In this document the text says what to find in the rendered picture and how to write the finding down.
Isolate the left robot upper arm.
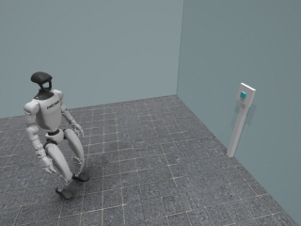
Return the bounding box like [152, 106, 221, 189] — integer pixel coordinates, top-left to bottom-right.
[52, 89, 67, 113]

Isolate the panel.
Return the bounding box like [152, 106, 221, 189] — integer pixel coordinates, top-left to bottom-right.
[227, 83, 256, 157]

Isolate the left robot shin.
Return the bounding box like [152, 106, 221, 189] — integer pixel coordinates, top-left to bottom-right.
[73, 159, 85, 177]

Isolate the right robot upper arm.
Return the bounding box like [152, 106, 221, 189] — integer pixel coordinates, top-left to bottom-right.
[24, 100, 40, 135]

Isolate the robot left forearm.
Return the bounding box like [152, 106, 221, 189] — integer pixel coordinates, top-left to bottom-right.
[61, 108, 77, 126]

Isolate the robot right foot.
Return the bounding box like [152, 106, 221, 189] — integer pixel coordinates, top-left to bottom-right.
[55, 186, 72, 200]

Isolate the button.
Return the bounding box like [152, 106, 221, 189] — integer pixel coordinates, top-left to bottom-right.
[240, 91, 246, 99]

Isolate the robot right forearm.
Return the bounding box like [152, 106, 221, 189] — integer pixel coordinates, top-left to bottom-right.
[25, 128, 46, 158]

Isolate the left robot hand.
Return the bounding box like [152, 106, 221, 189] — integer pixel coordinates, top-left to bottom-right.
[72, 123, 84, 137]

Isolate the right robot hand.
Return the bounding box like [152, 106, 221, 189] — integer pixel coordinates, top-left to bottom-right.
[39, 156, 57, 174]

